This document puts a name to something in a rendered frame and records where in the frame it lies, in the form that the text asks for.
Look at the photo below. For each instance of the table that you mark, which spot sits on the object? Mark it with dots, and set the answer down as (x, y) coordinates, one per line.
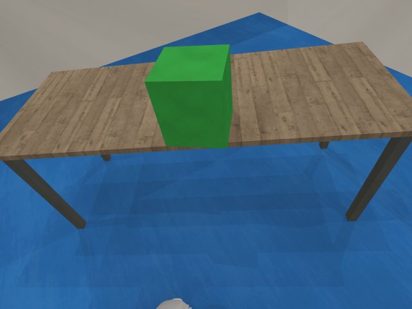
(299, 95)

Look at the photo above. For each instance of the carton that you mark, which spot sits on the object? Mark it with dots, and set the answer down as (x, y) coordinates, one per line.
(190, 88)

